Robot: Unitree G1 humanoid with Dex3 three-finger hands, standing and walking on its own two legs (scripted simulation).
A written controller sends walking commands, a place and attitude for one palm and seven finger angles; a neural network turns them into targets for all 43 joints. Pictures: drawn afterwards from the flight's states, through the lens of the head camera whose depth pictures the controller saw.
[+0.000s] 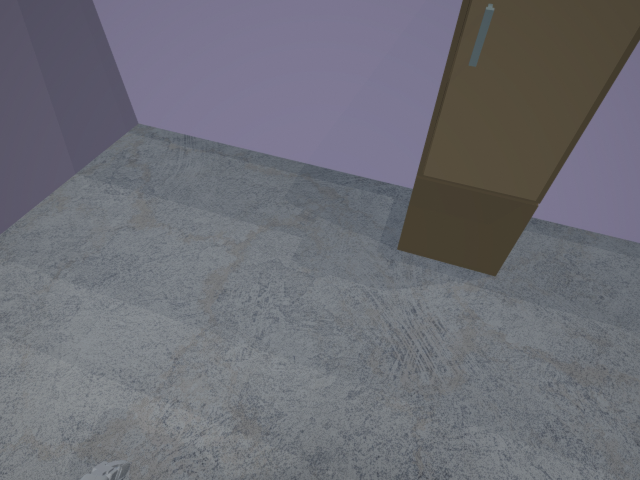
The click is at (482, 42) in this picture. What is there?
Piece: cupboard door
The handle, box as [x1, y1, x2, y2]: [468, 4, 494, 66]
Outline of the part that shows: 492,4 488,4 488,6 485,9 468,65 475,66 493,12 494,8 491,7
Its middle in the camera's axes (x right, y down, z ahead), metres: +0.39 -0.49 +0.93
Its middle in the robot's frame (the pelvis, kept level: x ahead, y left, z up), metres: +1.06 -0.33 +0.12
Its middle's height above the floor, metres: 0.88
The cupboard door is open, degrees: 0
